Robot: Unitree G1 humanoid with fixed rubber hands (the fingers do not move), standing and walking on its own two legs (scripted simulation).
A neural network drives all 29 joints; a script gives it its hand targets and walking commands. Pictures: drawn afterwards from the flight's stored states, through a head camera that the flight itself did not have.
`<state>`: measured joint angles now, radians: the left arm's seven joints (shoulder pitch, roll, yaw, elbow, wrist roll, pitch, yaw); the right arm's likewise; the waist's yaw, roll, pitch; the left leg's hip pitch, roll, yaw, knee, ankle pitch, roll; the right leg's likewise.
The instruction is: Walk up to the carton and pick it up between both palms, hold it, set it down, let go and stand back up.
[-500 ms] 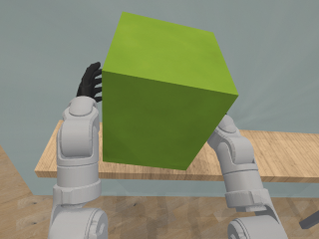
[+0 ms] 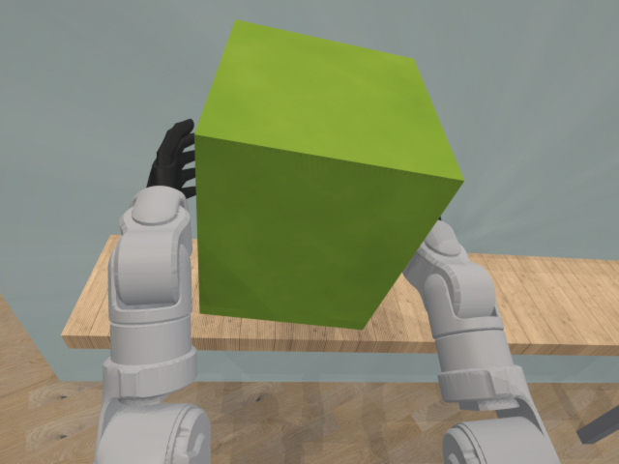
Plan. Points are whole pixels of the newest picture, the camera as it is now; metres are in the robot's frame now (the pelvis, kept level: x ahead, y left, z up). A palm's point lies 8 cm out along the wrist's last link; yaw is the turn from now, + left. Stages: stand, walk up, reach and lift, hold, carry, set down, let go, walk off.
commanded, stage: hold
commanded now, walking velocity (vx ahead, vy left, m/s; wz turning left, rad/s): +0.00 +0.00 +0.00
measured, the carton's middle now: (304, 188) +0.38 +0.01 +0.22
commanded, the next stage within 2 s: none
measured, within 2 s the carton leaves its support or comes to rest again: neither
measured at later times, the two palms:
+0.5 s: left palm (167, 192) +0.35 +0.16 +0.22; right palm (419, 222) +0.36 -0.13 +0.20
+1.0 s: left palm (169, 193) +0.35 +0.16 +0.22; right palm (421, 223) +0.36 -0.13 +0.20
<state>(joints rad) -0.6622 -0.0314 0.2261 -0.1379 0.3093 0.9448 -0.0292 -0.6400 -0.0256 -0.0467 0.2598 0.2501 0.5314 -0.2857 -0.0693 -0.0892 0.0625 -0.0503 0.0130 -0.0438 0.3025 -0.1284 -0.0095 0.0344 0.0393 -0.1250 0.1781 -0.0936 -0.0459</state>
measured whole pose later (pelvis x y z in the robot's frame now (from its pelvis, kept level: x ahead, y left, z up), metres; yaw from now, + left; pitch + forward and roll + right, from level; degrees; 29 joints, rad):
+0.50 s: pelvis +0.00 +0.00 +0.00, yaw +0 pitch -8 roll -1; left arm -0.64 -0.04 0.23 -0.18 0.31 0.97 -0.04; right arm -0.62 -0.03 -0.02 0.22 0.28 0.55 -0.31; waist -0.07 -0.08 0.07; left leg -0.03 0.01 -0.04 0.29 -0.13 -0.01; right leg 0.05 0.04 -0.12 0.17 -0.09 -0.04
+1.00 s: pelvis +0.00 +0.00 +0.00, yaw +0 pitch -7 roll -1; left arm -0.66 -0.03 0.24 -0.14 0.31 0.95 -0.04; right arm -0.64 -0.02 -0.04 0.26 0.26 0.54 -0.30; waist -0.07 -0.09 0.06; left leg -0.05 0.01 -0.05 0.30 -0.12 -0.01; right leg 0.03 0.04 -0.13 0.19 -0.10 -0.05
